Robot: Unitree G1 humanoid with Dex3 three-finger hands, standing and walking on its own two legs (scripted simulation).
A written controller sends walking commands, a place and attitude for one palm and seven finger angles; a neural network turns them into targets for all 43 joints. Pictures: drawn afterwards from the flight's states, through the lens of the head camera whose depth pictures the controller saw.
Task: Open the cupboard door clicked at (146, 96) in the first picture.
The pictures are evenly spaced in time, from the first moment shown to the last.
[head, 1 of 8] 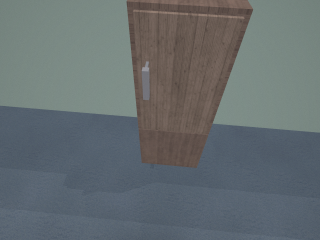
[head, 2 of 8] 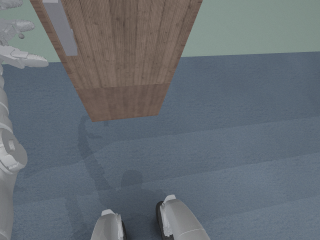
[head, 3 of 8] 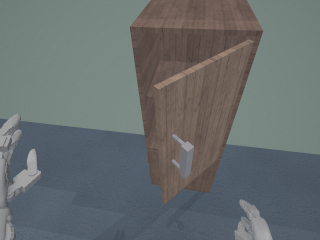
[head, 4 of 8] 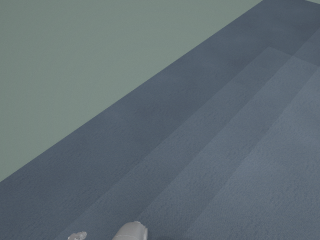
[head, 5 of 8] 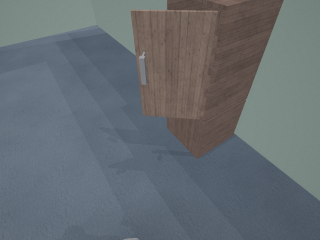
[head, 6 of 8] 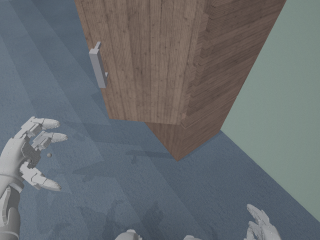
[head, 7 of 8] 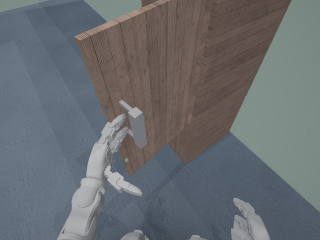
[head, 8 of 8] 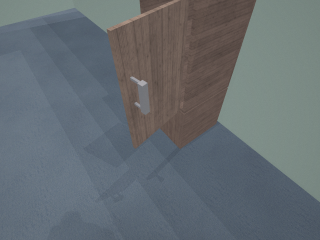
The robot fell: no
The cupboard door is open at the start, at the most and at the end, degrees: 0 101 100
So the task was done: yes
